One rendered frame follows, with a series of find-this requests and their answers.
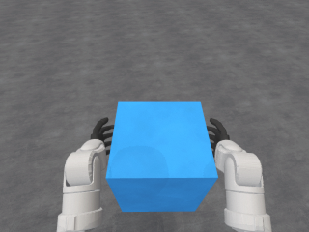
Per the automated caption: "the right robot hand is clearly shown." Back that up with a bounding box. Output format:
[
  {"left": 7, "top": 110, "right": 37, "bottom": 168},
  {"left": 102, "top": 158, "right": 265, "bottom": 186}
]
[{"left": 206, "top": 118, "right": 230, "bottom": 158}]

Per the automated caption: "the robot right forearm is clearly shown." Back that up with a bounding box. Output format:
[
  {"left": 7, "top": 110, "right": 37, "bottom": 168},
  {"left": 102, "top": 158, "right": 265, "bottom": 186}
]
[{"left": 214, "top": 140, "right": 272, "bottom": 232}]

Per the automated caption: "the left robot hand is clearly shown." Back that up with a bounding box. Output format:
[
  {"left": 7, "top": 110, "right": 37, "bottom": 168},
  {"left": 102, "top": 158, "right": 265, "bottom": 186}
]
[{"left": 90, "top": 117, "right": 115, "bottom": 155}]

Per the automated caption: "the carton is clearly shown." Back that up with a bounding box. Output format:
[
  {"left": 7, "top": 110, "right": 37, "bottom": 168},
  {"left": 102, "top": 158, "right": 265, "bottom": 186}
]
[{"left": 105, "top": 101, "right": 218, "bottom": 212}]

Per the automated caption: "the robot left forearm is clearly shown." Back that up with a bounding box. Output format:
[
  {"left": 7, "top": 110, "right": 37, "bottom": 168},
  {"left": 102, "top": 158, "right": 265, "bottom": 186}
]
[{"left": 56, "top": 139, "right": 107, "bottom": 232}]

